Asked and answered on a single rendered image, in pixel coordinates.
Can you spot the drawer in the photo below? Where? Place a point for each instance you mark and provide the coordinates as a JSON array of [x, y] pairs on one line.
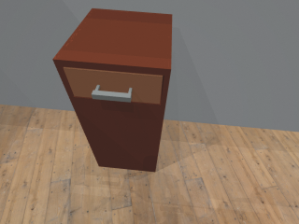
[[146, 88]]

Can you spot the cabinet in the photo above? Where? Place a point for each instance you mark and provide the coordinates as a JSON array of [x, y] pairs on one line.
[[122, 135]]

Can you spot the handle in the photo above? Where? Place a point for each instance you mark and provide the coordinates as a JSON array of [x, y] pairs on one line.
[[112, 95]]

